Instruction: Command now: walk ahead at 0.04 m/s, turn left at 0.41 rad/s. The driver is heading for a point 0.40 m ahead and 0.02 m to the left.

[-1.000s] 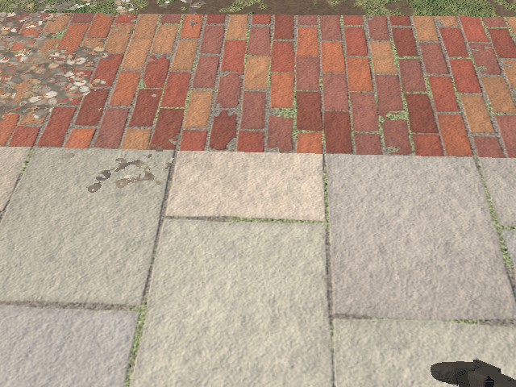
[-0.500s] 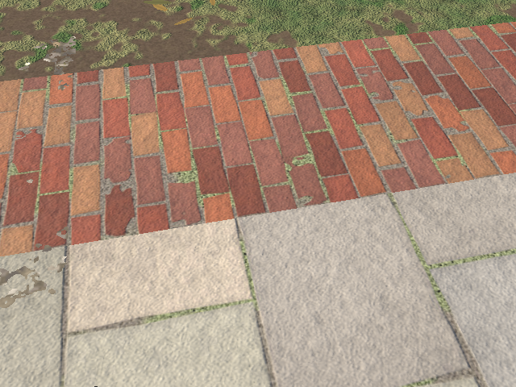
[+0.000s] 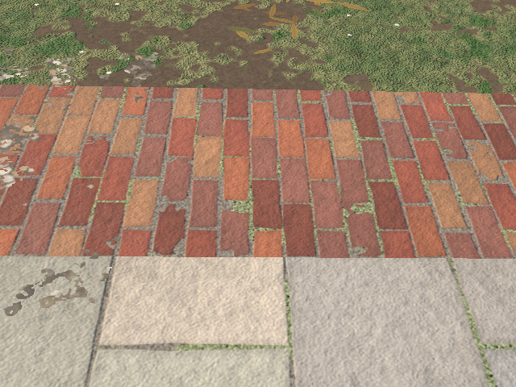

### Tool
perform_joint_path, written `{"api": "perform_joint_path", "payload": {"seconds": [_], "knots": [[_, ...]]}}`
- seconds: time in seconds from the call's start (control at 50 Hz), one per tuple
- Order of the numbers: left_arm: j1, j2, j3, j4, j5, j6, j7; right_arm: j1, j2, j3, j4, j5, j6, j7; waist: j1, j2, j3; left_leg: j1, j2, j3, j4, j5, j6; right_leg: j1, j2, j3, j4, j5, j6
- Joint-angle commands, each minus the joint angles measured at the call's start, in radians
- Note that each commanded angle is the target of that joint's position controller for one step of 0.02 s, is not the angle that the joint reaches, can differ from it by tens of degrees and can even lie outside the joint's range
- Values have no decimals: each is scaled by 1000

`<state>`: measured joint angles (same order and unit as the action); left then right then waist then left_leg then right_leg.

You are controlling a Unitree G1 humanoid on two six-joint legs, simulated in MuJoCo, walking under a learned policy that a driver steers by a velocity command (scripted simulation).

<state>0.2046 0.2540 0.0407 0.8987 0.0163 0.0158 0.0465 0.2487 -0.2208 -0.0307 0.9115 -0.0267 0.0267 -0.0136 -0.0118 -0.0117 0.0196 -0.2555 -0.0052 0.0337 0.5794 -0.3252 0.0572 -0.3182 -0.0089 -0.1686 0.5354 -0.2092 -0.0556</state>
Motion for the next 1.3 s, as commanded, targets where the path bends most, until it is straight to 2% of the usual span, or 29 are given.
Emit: {"api": "perform_joint_path", "payload": {"seconds": [0.02, 0.04, 0.08, 0.12, 0.16, 0.2, 0.3, 0.36, 0.4, 0.42, 0.44, 0.46, 0.48, 0.5, 0.56, 0.72, 0.82, 0.84, 0.86, 0.88, 0.9, 0.92, 0.94, 0.98, 1.04, 1.12, 1.22, 1.26, 1.3], "knots": [[-32, 49, 18, -102, -15, 10, 12, 89, -259, -64, -48, 5, -13, -5, -23, 332, 60, 42, 362, -553, -363, 299, 186, -241, 62, 36, 205, -297, 46], [-63, 74, 23, -99, 3, 22, 13, 127, -236, -66, -36, -4, -11, -8, -38, 206, 65, 24, 372, -537, -356, 380, 247, -239, 35, 146, 405, -355, 53], [-18, 75, 30, -77, -9, 25, -1, 17, -188, -61, -64, 9, -3, -13, 29, 93, 43, 22, 243, -377, -313, 374, 201, -228, 19, 197, 476, -236, 59], [-2, 97, 38, -69, 11, 20, -8, -34, -166, -59, -92, 17, -2, -11, 37, 109, -11, 89, 185, -322, -277, 481, 178, -232, 24, 192, 506, -182, 69], [-15, 93, 36, -80, 16, 13, -21, 28, -161, -64, -81, 21, -5, -4, 11, 101, -62, 151, 166, -352, -311, 213, 186, -244, 14, 187, 467, -163, 83], [-63, 86, 32, -95, 15, 8, -33, 71, -158, -66, -67, 15, -10, -4, -23, 135, -31, 194, 172, -406, -374, -71, 198, -285, 2, 180, 374, -158, 91], [-103, 70, 20, -111, 14, -24, -48, 116, -183, -72, -38, 2, -32, 0, -56, 136, -7, 185, 187, -427, -392, -119, 206, -192, 1, 161, 176, -187, 74], [-66, 69, 18, -104, 6, -40, -49, 82, -196, -76, -40, 3, -39, 10, -32, 135, 12, 76, 179, -422, -382, -156, 192, -40, 20, 136, 52, -189, 38], [55, 50, 16, -59, 5, -53, -41, 20, -190, -75, -52, 15, -40, 14, 44, 88, 24, -90, 130, -380, -316, -193, 152, 208, 44, 100, -135, -57, 9], [136, 70, 22, -33, 8, -65, -33, 0, -152, -66, -62, 15, -45, 13, 81, 37, 12, -211, 79, -348, -224, -217, 115, 365, 10, 159, -179, -83, 1], [246, 143, 34, -17, 23, -78, -22, -42, -70, -43, -93, 14, -57, 14, 128, -137, -9, -338, -22, -221, 39, -224, 62, 468, -206, 433, -329, -329, -30], [289, 253, 61, 0, 19, -79, -25, -78, -65, -39, -123, 18, -68, 16, 133, -250, 53, -516, -127, -107, 220, -222, 48, 443, -377, 785, -473, -581, -118], [241, 213, 58, 1, 18, -76, -27, -76, -136, -54, -121, -5, -73, 20, 82, -123, 126, -527, -46, -166, 336, -148, 57, 355, -391, 776, -455, -583, -160], [166, 148, 42, -20, 5, -81, -34, -42, -140, -57, -94, -5, -77, 35, 36, -77, 137, -508, -15, -165, 373, -65, 51, 324, -330, 691, -448, -523, -143], [134, 85, 26, -21, -1, -104, -40, -36, -119, -52, -67, -19, -75, 58, 14, -87, 84, -457, 38, -76, 404, 89, 0, 328, -215, 454, -459, -169, -106], [272, 60, 11, 72, 0, -109, -40, -252, -23, -7, -130, -5, -67, 55, 55, -93, 81, -338, 22, 67, 128, 223, -55, 290, -137, 198, -334, 663, -102], [238, 86, 10, 93, -4, -102, -27, -94, -80, -19, -60, 0, -79, 23, -15, -111, -6, -56, -44, 48, -49, 274, 23, 328, -157, 215, -124, 884, -57], [218, 89, 10, 95, -14, -100, -27, 13, -94, -26, -20, -9, -92, 15, -71, -73, -48, 79, -43, 47, -156, 385, 42, 307, -130, 193, 10, 830, -36], [238, 72, 3, 85, -22, -102, -26, 117, -147, -38, 10, -27, -107, 5, -92, -19, -130, 293, 79, -45, -136, 659, 62, 178, -91, 178, 176, 569, -13], [360, -23, -16, 81, -42, -94, -22, 203, -222, -52, 19, -42, -109, 5, -54, 190, -298, 572, 398, -336, -21, 1217, 187, -32, 28, 121, 513, -219, 14], [439, 13, -1, 129, -57, -69, -12, 196, -205, -51, 19, 26, -94, 13, -47, 189, -430, 547, 463, -472, -74, 1242, 306, -48, 86, 215, 673, -436, 19], [368, 44, 8, 128, -24, -53, -12, 82, -154, -40, -7, 44, -84, 13, -19, 98, -300, 383, 405, -399, -158, 974, 292, -69, 40, 239, 704, -380, 22], [267, 24, 5, 107, 2, -49, -19, -19, -88, -19, -21, 37, -80, 8, -5, 84, -150, 236, 346, -332, -227, 795, 254, -99, 16, 228, 665, -326, 24], [221, 2, 5, 105, 20, -29, -29, -71, -38, 4, -8, 25, -80, -8, 43, 86, -44, 43, 257, -202, -305, 698, 182, -12, -28, 227, 518, -253, 36], [273, -41, -6, 150, 15, 2, -27, -54, -51, 8, 20, 9, -87, -9, 72, 90, -71, -30, 208, -129, -318, 626, 153, 110, -8, 186, 370, -226, 48], [182, -23, -8, 152, 12, 27, -12, -31, -82, 4, 44, 5, -72, -8, 41, 123, -50, -66, 201, -172, -384, 146, 140, 124, -8, 167, 186, -182, 44], [178, -36, -20, 183, 18, 12, -13, -28, -75, 3, 67, 22, -37, -13, 54, 52, 36, -188, 179, -207, -410, -217, 55, 243, -22, 176, -88, -26, 14], [147, 13, -19, 180, 11, -7, -8, 29, -50, 2, 79, 31, -30, -11, -3, -53, 98, -132, 91, -141, -366, -116, -1, 114, -103, 303, -207, -130, -12], [111, -23, -30, 185, -4, -28, -10, 46, -28, 7, 104, 22, -31, -8, -21, -94, 80, 87, 67, -101, -280, 88, -1, -29, -110, 315, -280, -177, 5]]}}
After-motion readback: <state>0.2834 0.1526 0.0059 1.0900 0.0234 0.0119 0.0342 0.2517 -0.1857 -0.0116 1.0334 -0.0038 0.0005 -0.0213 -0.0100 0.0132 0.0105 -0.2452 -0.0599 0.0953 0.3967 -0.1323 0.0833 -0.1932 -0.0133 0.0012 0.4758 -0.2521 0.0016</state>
